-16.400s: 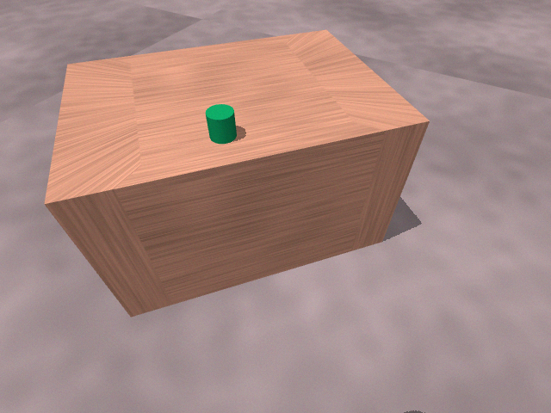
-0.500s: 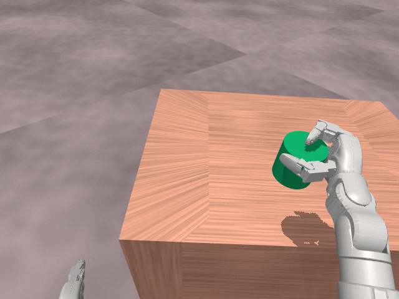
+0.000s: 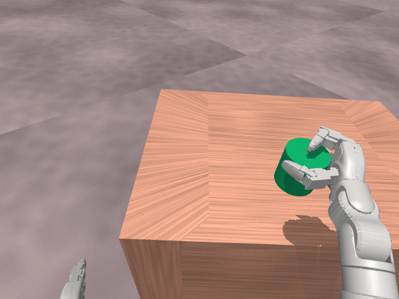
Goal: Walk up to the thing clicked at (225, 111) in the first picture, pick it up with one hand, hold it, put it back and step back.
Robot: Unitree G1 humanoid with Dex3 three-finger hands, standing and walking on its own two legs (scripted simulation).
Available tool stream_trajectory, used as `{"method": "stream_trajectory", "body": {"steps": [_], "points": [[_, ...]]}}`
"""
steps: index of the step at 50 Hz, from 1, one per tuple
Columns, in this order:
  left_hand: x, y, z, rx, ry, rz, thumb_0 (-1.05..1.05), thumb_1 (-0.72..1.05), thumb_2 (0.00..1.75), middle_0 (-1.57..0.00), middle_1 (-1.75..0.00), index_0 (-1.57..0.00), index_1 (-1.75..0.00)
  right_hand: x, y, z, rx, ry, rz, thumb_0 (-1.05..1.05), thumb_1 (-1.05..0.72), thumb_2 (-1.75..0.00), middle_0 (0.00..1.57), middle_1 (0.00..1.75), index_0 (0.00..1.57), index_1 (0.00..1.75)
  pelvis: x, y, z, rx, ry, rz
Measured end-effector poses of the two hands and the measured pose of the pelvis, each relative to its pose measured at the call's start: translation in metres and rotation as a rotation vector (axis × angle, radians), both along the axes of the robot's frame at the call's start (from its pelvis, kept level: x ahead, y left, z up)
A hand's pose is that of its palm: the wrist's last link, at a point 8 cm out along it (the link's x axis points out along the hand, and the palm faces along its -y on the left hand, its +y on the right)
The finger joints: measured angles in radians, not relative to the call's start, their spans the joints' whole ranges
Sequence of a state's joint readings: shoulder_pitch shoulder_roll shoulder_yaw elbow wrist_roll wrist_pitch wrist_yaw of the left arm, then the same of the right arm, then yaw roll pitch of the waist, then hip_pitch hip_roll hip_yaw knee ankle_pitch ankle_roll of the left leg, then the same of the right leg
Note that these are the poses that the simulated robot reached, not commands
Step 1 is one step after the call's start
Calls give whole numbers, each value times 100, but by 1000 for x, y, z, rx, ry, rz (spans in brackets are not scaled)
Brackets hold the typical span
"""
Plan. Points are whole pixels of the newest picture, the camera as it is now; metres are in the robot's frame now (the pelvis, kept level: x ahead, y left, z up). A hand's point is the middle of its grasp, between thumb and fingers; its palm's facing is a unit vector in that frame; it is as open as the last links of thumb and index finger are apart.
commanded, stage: hold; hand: right
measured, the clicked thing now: (300, 167) +0.34 -0.17 +0.14
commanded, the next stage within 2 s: crouch in 1.66 s
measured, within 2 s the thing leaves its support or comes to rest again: neither
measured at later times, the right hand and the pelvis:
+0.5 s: hand (309, 156) +0.33 -0.17 +0.19, palm faces +0.20 +0.98 +0.03, open 7.0 cm; pelvis +0.00 +0.00 +0.00, yaw +0 degrees
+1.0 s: hand (309, 158) +0.33 -0.17 +0.18, palm faces +0.21 +0.98 +0.02, open 7.0 cm; pelvis +0.00 +0.00 +0.00, yaw +0 degrees
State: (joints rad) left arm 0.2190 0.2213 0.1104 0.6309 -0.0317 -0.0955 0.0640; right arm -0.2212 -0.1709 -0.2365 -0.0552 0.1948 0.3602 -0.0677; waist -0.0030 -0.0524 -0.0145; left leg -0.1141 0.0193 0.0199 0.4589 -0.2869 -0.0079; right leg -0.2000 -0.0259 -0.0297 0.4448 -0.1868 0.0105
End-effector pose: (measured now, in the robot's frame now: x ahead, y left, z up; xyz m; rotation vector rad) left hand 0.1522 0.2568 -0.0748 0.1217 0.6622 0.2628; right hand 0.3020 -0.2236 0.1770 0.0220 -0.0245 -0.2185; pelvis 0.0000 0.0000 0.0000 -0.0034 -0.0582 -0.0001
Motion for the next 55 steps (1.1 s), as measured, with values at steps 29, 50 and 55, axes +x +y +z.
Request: {"method": "stream_trajectory", "body": {"steps": [29,50,55], "points": [[-6,-4,-3,-7,1,-10,-1,-53,4,-5,-6,-5,-5,-4,4,4,-1,-1,13,-2,38,-96,62,92,127,138,-6,0,0,1,-9,0],[-6,0,-2,5,0,0,-1,-53,5,-5,-6,-5,-5,-3,1,2,-2,0,2,-2,38,-96,62,92,127,138,-3,0,0,1,-8,2],[-3,0,-1,8,-6,-3,-1,-53,5,-5,-6,-5,-5,-4,2,4,-2,-9,3,-2,38,-95,62,92,126,138,-3,0,0,1,-9,1]]}}
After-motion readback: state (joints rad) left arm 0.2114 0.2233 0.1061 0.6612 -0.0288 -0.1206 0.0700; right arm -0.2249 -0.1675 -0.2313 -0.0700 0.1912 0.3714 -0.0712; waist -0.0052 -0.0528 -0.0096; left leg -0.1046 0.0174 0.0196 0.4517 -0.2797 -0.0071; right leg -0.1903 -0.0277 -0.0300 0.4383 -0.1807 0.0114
